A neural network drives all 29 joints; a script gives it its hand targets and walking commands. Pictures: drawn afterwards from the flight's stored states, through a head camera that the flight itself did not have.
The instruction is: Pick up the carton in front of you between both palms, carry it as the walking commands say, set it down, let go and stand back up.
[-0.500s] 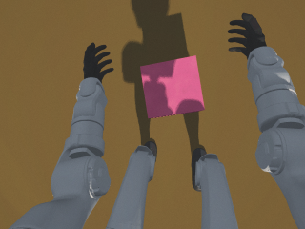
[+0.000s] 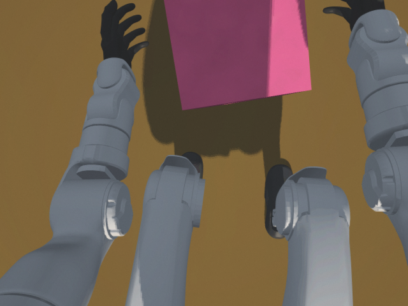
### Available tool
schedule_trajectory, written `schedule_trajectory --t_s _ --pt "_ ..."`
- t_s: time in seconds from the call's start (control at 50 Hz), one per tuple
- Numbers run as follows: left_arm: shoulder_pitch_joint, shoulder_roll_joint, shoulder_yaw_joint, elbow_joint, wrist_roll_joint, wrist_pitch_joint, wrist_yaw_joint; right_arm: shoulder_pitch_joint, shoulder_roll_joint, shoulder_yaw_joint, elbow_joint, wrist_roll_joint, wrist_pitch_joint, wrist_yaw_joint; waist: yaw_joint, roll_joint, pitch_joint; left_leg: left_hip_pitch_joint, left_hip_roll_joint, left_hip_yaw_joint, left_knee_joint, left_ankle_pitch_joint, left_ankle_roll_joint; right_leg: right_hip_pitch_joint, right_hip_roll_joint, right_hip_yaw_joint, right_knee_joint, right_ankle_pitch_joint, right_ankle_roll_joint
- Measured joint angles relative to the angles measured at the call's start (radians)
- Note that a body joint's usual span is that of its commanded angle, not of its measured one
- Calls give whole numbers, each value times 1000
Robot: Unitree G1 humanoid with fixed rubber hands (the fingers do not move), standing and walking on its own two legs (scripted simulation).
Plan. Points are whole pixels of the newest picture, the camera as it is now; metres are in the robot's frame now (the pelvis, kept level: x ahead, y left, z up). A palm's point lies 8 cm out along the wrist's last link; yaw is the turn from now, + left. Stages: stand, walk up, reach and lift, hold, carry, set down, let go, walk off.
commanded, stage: reach and lift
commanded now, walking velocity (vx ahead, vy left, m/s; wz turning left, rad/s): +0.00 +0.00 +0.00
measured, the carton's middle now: (235, 52) +0.51 +0.01 -0.29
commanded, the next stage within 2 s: none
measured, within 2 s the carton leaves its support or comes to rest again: leaves its support in 1.00 s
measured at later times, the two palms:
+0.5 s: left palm (139, 53) +0.49 +0.19 -0.21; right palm (342, 19) +0.55 -0.16 -0.22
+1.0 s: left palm (149, 39) +0.51 +0.16 -0.20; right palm (324, 22) +0.55 -0.13 -0.21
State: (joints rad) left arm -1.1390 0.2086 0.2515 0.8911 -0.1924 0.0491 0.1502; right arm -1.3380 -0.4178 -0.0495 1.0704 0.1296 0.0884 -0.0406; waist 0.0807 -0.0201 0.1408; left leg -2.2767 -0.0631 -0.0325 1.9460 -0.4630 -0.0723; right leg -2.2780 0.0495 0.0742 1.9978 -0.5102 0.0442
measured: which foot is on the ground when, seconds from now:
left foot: down 0.00-1.00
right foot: down 0.00-1.00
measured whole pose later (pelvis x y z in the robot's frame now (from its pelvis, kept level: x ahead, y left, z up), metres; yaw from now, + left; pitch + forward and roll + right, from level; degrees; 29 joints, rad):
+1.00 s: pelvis +0.00 +0.00 -0.05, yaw +0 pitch +39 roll +3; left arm -1.33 0.15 0.33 1.07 -0.16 0.06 0.18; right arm -1.48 -0.31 0.00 1.24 0.04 0.11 -0.09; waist 0.08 0.03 0.25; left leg -2.30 -0.06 -0.03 2.13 -0.51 -0.08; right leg -2.31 0.05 0.07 2.19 -0.56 0.03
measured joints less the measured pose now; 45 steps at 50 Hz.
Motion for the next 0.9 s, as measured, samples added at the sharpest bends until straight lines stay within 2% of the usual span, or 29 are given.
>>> schedule_trajectory --t_s 0.1,0.2,0.26,0.36,0.46,0.56,0.68,0.72,0.82,0.9 --pt "-105 16 -32 72 -2 -1 13 -107 -31 31 94 55 -15 2 10 12 128 -11 13 0 76 12 2 -10 4 -7 70 16 1" --pt "-180 45 -51 162 -23 -11 12 -159 -54 75 163 74 -39 1 22 59 200 -3 24 20 125 -2 14 -6 -7 4 124 2 1" --pt "-208 43 -58 182 -59 -29 5 -148 -63 111 162 70 -53 -8 25 64 212 1 25 25 143 -17 12 -6 -15 4 150 -18 -6" --pt "-216 29 -96 246 -92 -49 -2 -125 -38 143 125 79 -76 -10 12 61 191 -7 23 20 170 -46 3 -15 -23 -3 181 -50 -17" --pt "-147 7 -70 205 -73 -81 22 -82 -27 136 100 73 -77 -18 16 56 140 -11 19 13 180 -67 -8 -22 -26 -9 197 -73 -28" --pt "-89 6 -81 227 -75 -88 8 -57 19 138 122 55 -76 -21 7 40 96 -17 22 9 169 -66 -14 -32 -23 -14 186 -69 -35" --pt "-140 13 -112 190 -86 -93 6 -79 47 143 121 65 -79 -30 10 30 123 -24 19 3 152 -35 -17 -38 -20 -18 167 -36 -36" --pt "-177 5 -135 200 -93 -89 8 -102 55 155 128 74 -81 -48 15 39 143 -18 18 3 150 -26 -15 -31 -19 -17 163 -27 -32" --pt "-219 -25 -55 245 -62 -77 49 -161 65 136 196 18 -70 -67 13 68 154 -15 9 9 147 -16 -7 -21 -18 -7 159 -21 -19" --pt "-229 -43 36 238 -9 -41 49 -199 79 83 231 -61 -23 -59 5 66 149 -13 3 13 155 -22 -7 -21 -12 2 170 -28 -14"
